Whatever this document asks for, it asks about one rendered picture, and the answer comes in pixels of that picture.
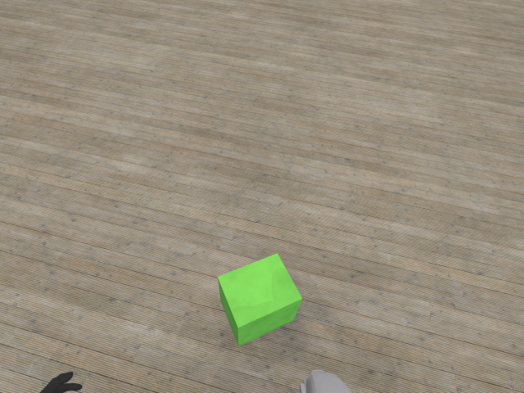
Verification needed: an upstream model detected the carton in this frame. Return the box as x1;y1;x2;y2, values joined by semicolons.
218;253;302;346

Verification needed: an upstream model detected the left robot hand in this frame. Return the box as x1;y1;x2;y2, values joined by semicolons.
39;372;82;393

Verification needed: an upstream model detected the robot right thigh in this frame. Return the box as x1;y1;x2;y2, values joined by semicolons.
300;373;352;393

